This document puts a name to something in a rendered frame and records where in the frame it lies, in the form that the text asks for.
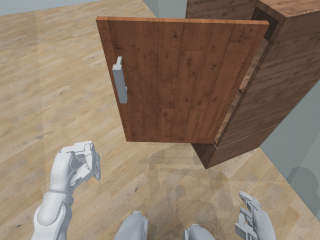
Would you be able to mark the robot left forearm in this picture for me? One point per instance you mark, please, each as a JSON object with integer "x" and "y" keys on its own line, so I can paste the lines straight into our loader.
{"x": 52, "y": 218}

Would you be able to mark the handle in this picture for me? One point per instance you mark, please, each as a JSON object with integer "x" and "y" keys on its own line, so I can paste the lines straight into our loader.
{"x": 119, "y": 81}

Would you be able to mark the right robot hand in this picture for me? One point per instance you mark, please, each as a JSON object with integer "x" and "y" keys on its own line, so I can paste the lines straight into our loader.
{"x": 259, "y": 225}

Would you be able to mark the cupboard door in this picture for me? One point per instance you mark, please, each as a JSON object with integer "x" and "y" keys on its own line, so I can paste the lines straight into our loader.
{"x": 181, "y": 74}

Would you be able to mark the robot left thigh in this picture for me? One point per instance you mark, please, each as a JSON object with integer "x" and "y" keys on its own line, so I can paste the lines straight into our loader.
{"x": 134, "y": 227}

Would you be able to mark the robot left shin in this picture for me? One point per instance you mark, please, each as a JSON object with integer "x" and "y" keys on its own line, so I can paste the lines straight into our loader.
{"x": 136, "y": 213}

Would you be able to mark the left robot hand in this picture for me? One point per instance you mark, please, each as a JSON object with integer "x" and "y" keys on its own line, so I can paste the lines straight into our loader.
{"x": 66, "y": 164}

